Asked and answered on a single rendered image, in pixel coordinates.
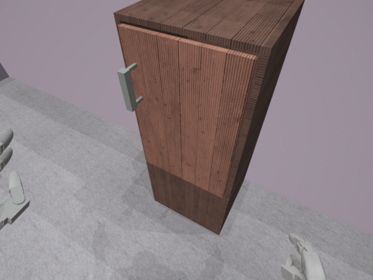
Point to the handle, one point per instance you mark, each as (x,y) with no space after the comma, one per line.
(127,87)

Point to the robot right hand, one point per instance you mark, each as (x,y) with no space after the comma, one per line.
(308,267)

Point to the robot left hand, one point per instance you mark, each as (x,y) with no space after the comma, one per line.
(12,207)

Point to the cupboard door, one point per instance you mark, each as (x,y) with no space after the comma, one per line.
(194,100)

